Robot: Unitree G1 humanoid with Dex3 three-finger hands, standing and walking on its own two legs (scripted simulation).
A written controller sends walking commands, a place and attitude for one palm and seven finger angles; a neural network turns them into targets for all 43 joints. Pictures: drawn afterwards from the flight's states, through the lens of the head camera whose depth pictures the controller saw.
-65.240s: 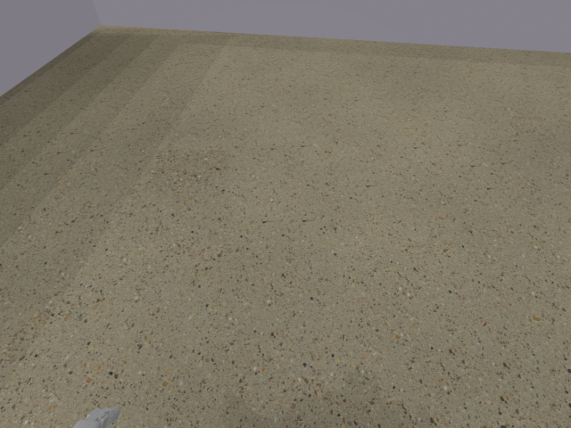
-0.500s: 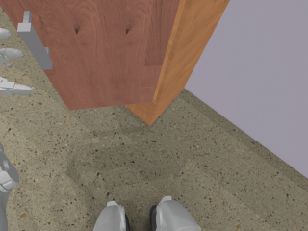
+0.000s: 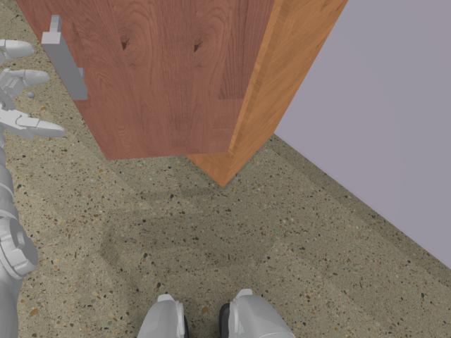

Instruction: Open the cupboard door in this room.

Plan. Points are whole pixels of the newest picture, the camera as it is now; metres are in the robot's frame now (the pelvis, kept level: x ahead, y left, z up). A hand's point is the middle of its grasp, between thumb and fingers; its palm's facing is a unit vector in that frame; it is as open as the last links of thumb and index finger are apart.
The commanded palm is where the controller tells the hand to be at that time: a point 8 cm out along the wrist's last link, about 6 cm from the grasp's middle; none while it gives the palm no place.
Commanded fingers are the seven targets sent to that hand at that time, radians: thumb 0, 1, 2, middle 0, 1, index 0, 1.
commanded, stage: move the hooked fingers beside the handle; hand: left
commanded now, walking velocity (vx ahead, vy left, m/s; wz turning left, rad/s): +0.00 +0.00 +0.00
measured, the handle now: (68, 60) +0.56 +0.23 +0.07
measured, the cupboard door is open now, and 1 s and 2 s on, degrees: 49 48 48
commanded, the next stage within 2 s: slide the fingers in behind the handle in 0.10 s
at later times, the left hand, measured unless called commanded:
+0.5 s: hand (47, 95) +0.49 +0.25 +0.07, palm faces +0.05 -1.00 +0.00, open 14.0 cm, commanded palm +0.47 +0.29 +0.06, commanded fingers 0.00 -0.50 0.30 -0.30 -1.20 -0.30 -1.20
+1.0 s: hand (56, 95) +0.49 +0.24 +0.07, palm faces +0.10 -1.00 -0.02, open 14.0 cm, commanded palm +0.48 +0.26 +0.06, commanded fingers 0.00 -0.50 0.30 -0.30 -1.20 -0.30 -1.20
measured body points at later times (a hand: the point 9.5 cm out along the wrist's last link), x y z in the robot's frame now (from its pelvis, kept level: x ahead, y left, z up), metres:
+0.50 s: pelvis +0.00 +0.00 +0.00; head +0.14 +0.03 +0.43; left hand +0.48 +0.31 +0.07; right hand +0.00 -0.27 -0.09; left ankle +0.00 +0.07 -0.67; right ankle +0.01 -0.11 -0.67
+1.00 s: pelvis +0.00 -0.01 +0.00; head +0.14 +0.03 +0.43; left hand +0.48 +0.29 +0.07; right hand +0.01 -0.28 -0.11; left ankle +0.00 +0.07 -0.67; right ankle +0.01 -0.11 -0.67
